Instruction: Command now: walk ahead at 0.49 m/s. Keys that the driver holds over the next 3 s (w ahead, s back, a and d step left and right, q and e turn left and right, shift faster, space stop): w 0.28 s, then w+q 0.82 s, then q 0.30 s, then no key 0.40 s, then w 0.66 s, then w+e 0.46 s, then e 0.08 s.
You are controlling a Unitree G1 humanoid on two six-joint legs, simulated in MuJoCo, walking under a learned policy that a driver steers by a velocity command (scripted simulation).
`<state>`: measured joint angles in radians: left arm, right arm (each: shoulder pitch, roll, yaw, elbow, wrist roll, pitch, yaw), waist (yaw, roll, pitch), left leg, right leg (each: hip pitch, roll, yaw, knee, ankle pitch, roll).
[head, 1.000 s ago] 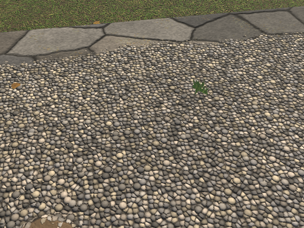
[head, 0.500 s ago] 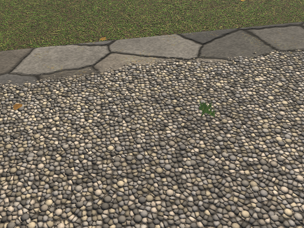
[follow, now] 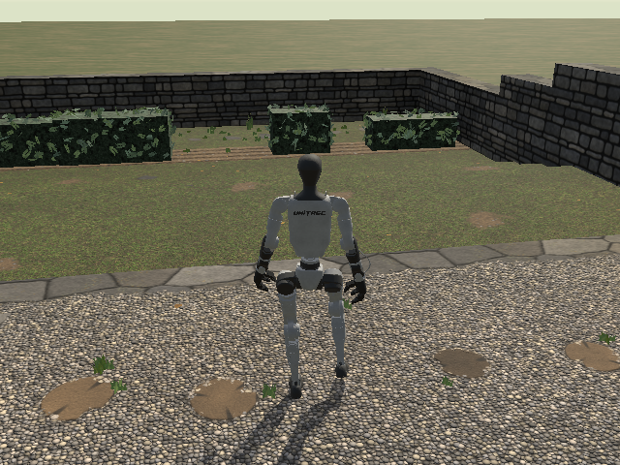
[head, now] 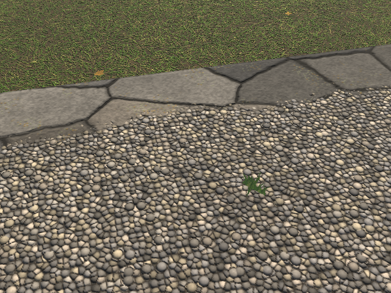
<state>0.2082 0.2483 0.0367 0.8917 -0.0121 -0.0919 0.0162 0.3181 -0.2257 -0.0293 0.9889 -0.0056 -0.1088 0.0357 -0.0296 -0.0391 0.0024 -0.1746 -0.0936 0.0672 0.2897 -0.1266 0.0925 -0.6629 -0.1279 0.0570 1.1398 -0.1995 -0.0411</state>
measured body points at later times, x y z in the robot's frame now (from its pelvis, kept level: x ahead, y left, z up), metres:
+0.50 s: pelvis +0.28 -0.08 +0.00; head +0.29 -0.10 +0.45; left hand +0.32 +0.18 -0.12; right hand +0.36 -0.35 -0.14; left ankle +0.28 +0.09 -0.65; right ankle +0.30 -0.17 -0.74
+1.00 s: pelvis +0.54 +0.01 -0.01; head +0.57 +0.03 +0.43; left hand +0.54 +0.30 -0.13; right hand +0.74 -0.20 -0.13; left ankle +0.57 +0.08 -0.74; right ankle +0.49 -0.17 -0.64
